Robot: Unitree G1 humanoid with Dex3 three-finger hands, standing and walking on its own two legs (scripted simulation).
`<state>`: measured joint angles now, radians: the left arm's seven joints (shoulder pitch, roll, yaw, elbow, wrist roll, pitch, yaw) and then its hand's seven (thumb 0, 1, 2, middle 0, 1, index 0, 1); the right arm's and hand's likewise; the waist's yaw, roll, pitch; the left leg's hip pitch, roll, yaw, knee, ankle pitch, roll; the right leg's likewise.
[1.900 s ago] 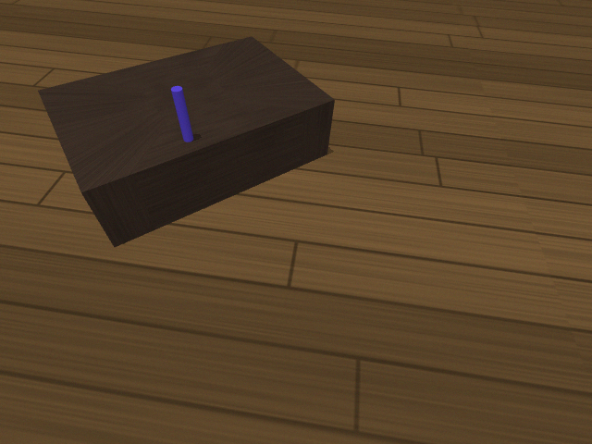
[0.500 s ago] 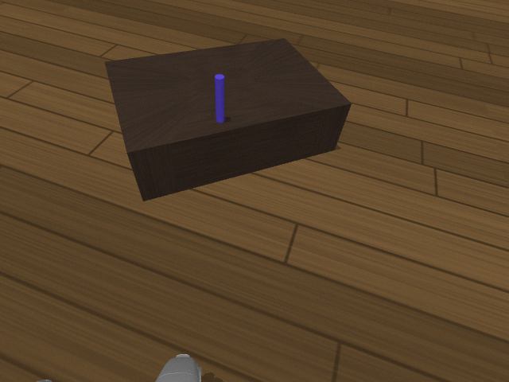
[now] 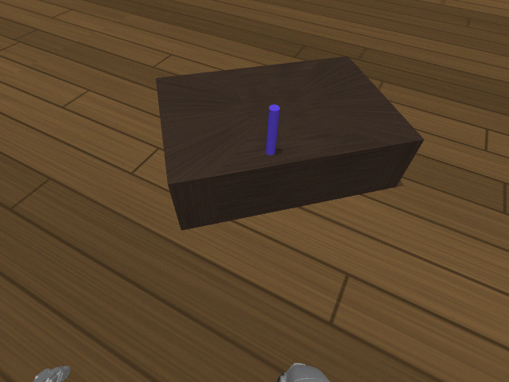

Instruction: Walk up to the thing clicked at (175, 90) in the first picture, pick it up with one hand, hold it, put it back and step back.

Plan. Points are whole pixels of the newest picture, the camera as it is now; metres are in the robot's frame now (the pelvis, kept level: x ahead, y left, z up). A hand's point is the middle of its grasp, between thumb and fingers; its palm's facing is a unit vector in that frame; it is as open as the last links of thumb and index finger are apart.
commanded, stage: walk up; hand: right
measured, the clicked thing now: (272, 131) +1.02 -0.10 -0.32
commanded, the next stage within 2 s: none
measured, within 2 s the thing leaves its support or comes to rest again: neither
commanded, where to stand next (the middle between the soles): +0.59 +0.03 m, yaw +10 degrees
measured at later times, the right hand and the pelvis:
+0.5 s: hand (348, 254) +0.37 -0.22 -0.12, palm faces -0.25 +0.88 -0.41, open 7.4 cm; pelvis +0.20 +0.02 -0.01, yaw +9 degrees
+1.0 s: hand (365, 231) +0.45 -0.28 -0.15, palm faces -0.17 +0.91 -0.37, open 7.4 cm; pelvis +0.38 +0.00 +0.00, yaw +10 degrees
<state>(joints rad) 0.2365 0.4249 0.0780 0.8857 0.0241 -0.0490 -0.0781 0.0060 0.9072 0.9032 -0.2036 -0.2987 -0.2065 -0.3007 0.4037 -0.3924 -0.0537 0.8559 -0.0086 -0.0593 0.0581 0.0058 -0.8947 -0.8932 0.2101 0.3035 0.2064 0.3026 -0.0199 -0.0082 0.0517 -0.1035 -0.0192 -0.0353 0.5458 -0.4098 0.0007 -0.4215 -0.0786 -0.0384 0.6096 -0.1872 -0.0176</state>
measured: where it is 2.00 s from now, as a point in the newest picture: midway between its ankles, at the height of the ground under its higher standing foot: (247, 290)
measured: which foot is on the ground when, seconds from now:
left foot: down 0.00-0.04, up 0.06-0.42, down 0.44-1.00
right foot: up 0.00-0.00, down 0.02-0.48, up 0.50-0.94, down 0.96-1.00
